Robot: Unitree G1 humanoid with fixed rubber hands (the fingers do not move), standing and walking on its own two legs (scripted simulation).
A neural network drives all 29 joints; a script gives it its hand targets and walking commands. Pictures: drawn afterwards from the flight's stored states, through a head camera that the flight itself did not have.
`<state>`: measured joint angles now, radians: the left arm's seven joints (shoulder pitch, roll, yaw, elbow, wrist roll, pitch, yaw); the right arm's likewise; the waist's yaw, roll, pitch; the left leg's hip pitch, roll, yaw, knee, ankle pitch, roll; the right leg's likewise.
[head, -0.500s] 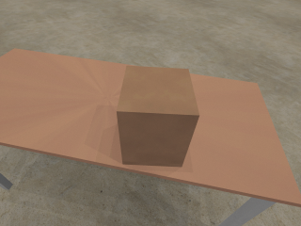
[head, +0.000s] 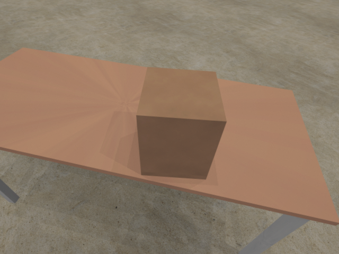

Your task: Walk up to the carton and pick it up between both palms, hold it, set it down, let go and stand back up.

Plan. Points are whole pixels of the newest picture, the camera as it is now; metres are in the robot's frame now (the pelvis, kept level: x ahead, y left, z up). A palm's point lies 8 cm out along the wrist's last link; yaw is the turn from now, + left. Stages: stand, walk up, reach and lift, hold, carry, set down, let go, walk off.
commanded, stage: walk up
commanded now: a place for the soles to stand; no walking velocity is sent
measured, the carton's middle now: (177, 124) +0.49 -0.02 +0.04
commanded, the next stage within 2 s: none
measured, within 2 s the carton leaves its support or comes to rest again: neither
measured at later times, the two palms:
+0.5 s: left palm out of the picture -0.01 +0.25 -0.14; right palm out of the picture +0.03 -0.25 -0.13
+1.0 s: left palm out of the picture -0.02 +0.25 -0.14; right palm out of the picture +0.03 -0.26 -0.13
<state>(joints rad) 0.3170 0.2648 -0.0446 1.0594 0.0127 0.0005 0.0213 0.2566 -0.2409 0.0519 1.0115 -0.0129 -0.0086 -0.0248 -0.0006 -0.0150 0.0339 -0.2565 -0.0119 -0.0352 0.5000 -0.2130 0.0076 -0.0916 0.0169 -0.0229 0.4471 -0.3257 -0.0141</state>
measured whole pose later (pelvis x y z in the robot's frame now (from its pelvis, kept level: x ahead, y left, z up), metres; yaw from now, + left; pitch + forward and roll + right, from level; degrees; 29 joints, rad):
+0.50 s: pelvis +0.01 +0.00 +0.00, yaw +2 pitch -1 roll +0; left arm 0.32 0.26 -0.05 1.08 0.01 -0.01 0.02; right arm 0.29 -0.23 0.07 1.03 -0.01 -0.02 -0.03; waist 0.00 -0.02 0.03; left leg -0.26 -0.03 -0.07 0.50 -0.22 0.00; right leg -0.08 0.01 -0.05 0.44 -0.34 -0.02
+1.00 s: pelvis +0.00 -0.01 +0.00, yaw +1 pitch -2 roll -1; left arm 0.32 0.27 -0.05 1.08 0.00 0.01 0.02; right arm 0.25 -0.24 0.07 1.03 -0.01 -0.01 -0.04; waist 0.00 -0.02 0.02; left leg -0.26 0.00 -0.06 0.50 -0.20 0.00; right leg -0.08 0.03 -0.04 0.44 -0.32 -0.02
